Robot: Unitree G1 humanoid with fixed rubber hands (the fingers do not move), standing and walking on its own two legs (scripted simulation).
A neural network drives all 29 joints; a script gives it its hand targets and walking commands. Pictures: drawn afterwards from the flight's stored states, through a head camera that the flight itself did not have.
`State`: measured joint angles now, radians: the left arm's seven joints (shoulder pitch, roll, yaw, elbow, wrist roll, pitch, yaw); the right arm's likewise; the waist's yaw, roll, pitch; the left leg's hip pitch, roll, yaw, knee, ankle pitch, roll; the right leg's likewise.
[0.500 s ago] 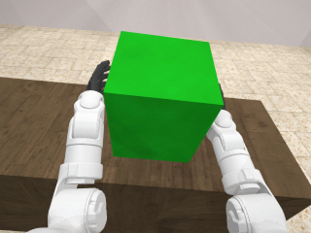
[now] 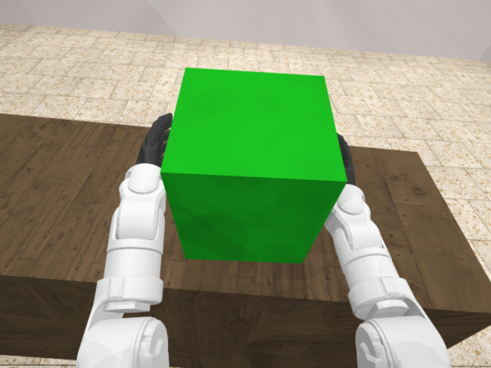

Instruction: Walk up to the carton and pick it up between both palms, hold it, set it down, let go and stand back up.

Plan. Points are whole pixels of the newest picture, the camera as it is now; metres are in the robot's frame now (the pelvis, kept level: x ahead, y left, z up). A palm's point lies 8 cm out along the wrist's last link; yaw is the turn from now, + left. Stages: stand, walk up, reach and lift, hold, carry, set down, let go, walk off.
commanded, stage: set down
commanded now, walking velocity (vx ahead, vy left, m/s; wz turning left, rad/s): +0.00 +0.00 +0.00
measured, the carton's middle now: (249, 174) +0.38 +0.01 +0.13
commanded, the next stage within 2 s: none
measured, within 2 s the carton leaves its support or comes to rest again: neither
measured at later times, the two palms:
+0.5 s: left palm (164, 171) +0.38 +0.15 +0.13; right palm (343, 186) +0.38 -0.15 +0.12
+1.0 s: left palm (172, 190) +0.39 +0.14 +0.08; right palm (340, 206) +0.37 -0.16 +0.07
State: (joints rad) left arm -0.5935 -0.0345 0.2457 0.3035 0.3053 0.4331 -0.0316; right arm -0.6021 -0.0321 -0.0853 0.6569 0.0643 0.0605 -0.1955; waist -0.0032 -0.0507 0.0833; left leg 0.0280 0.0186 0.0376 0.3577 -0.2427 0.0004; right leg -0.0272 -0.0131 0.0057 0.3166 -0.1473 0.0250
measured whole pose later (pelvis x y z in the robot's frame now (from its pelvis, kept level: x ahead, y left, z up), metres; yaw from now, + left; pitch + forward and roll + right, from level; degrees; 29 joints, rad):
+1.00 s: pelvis +0.01 +0.00 +0.00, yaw +0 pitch -5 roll -1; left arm -0.59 -0.04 0.25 0.65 0.28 0.18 0.00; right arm -0.56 0.00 -0.21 0.85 -0.08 -0.10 -0.17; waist 0.00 -0.06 0.09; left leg 0.00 0.02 0.04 0.34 -0.24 0.00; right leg -0.06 -0.01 0.00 0.31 -0.16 0.03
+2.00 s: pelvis +0.02 +0.00 +0.00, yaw +0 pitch +8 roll -1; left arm -0.59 -0.04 0.24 0.93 0.23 -0.23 0.07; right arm -0.49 0.02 -0.31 0.93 -0.16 -0.37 -0.16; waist 0.00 0.00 -0.06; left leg -0.30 0.02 0.04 0.40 -0.24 0.00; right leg -0.33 -0.01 0.00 0.30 -0.12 0.03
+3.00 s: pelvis +0.01 +0.02 -0.01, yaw -1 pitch +10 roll -3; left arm -0.67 -0.01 0.17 1.14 0.06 -0.29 0.14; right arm -0.58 -0.10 -0.27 1.21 0.01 -0.42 -0.15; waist 0.00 0.03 -0.12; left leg -0.41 0.03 0.04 0.52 -0.29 0.00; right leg -0.39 -0.01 0.00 0.32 -0.11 0.04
